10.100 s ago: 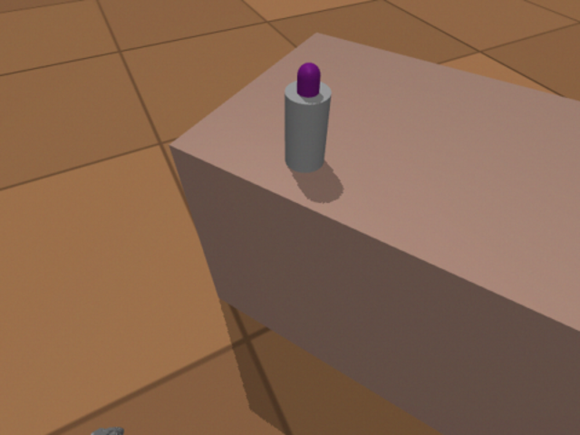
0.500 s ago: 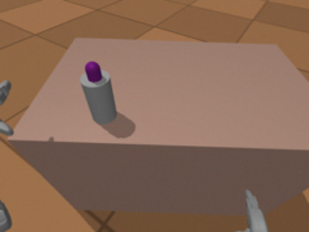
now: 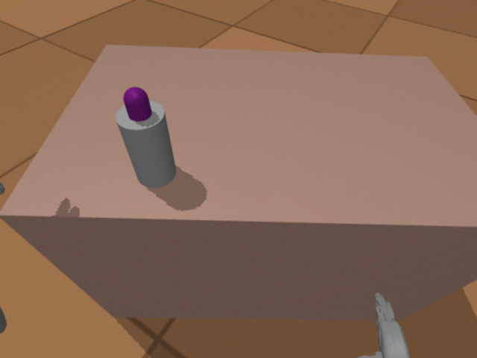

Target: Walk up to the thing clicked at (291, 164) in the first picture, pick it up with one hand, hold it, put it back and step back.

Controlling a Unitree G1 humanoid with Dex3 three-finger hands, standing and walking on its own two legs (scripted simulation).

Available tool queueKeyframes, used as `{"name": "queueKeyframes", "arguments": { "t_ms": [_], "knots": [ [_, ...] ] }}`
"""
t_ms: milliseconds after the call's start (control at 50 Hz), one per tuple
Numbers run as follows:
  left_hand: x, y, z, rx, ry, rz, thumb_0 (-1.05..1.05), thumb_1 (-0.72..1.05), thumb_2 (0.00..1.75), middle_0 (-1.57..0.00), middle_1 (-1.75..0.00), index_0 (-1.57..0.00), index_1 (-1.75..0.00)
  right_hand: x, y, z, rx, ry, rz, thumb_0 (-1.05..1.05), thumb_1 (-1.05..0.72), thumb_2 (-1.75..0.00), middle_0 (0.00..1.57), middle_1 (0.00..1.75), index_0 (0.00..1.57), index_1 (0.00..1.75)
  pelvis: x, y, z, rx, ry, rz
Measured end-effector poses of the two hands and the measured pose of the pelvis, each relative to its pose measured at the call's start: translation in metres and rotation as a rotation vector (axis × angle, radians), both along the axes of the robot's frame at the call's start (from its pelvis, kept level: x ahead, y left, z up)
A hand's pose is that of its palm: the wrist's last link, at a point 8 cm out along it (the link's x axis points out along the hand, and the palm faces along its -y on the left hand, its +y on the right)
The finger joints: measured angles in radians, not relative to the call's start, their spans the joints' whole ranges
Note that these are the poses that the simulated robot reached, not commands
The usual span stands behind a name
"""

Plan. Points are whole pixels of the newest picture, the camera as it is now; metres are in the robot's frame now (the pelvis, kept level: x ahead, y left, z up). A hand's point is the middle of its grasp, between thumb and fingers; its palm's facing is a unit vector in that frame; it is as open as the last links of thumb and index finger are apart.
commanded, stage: go down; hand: left
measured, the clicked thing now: (146, 137) +0.48 +0.19 +0.09
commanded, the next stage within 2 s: approach in 1.20 s
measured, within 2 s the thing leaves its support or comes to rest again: neither
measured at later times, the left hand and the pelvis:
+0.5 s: hand out of the picture +0.38 +0.38 +0.18, palm faces +0.18 -0.98 +0.00, open 17.7 cm; pelvis +0.01 +0.00 +0.00, yaw +0 degrees
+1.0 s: hand out of the picture +0.39 +0.38 +0.18, palm faces +0.18 -0.98 +0.00, open 17.7 cm; pelvis +0.01 +0.00 -0.01, yaw -1 degrees
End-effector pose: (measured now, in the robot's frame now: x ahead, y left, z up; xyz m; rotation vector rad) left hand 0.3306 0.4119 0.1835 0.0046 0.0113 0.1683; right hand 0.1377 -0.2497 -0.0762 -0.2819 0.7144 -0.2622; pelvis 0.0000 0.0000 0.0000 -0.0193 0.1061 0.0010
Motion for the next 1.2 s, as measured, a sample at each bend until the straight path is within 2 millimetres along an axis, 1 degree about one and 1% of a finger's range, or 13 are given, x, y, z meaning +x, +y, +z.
{"name": "queueKeyframes", "arguments": {
  "t_ms": [100, 220, 420, 540, 640, 800, 960, 1080, 1200],
  "knots": [
    [0.006, 0.003, 0.003, 0.002, -0.01, 0.001, -0.01, -0.61, 0.06, -0.05, -0.05, -0.05, -0.05, 0.007, -0.002, 0.003, -0.013, -0.01, -0.007, -0.01, 0.52, -0.06, 0.06, 0.05, 0.06, 0.06, 0.002, 0.0, -0.001, -0.001, 0.008, 0.001],
    [0.01, 0.006, 0.002, 0.003, 0.0, -0.006, -0.01, -0.61, 0.05, -0.06, -0.05, -0.05, -0.05, 0.012, -0.002, 0.005, -0.016, -0.025, -0.012, -0.01, 0.52, -0.06, 0.06, 0.05, 0.06, 0.06, 0.005, 0.001, -0.001, -0.002, 0.021, -0.001],
    [0.015, 0.015, -0.001, -0.004, 0.005, 0.008, -0.01, -0.61, 0.05, -0.06, -0.05, -0.06, -0.05, 0.011, -0.001, 0.0, -0.019, 0.004, -0.014, -0.01, 0.52, -0.06, 0.06, 0.05, 0.06, 0.06, 0.008, 0.003, -0.003, -0.005, 0.039, 0.001],
    [0.021, 0.017, 0.001, -0.004, -0.002, 0.01, -0.01, -0.61, 0.05, -0.06, -0.05, -0.06, -0.05, 0.016, -0.001, 0.003, -0.027, -0.011, -0.013, -0.01, 0.52, -0.06, 0.06, 0.05, 0.06, 0.06, 0.008, 0.004, -0.004, -0.008, 0.049, 0.001],
    [0.025, 0.018, 0.002, -0.001, 0.0, 0.006, -0.01, -0.61, 0.05, -0.06, -0.06, -0.06, -0.05, 0.014, 0.0, 0.002, -0.023, -0.011, -0.012, -0.01, 0.52, -0.06, 0.06, 0.05, 0.06, 0.06, 0.009, 0.004, -0.005, -0.009, 0.058, 0.0],
    [0.029, 0.017, 0.011, 0.009, -0.012, 0.011, -0.01, -0.61, 0.05, -0.06, -0.06, -0.06, -0.05, 0.009, 0.001, -0.001, -0.016, -0.003, -0.013, -0.01, 0.52, -0.06, 0.06, 0.05, 0.06, 0.06, 0.008, 0.004, -0.006, -0.011, 0.06, -0.003],
    [0.028, 0.017, -0.001, -0.007, 0.014, 0.007, -0.01, -0.61, 0.05, -0.06, -0.06, -0.06, -0.05, 0.01, -0.002, 0.003, -0.02, -0.022, -0.015, -0.01, 0.52, -0.06, 0.06, 0.05, 0.06, 0.06, 0.008, 0.005, -0.008, -0.01, 0.069, -0.008],
    [0.024, 0.02, 0.002, 0.001, -0.016, 0.019, -0.01, -0.61, 0.05, -0.06, -0.06, -0.06, -0.06, 0.009, -0.003, 0.004, -0.031, -0.012, -0.011, -0.01, 0.52, -0.06, 0.06, 0.05, 0.06, 0.06, 0.01, 0.004, -0.007, -0.011, 0.064, -0.005],
    [0.022, 0.018, -0.007, 0.0, 0.025, 0.007, -0.01, -0.61, 0.05, -0.06, -0.06, -0.06, -0.06, 0.014, 0.0, 0.002, -0.023, -0.016, -0.004, -0.01, 0.52, -0.06, 0.06, 0.05, 0.06, 0.06, 0.008, 0.004, -0.008, -0.012, 0.065, -0.002]
  ]
}}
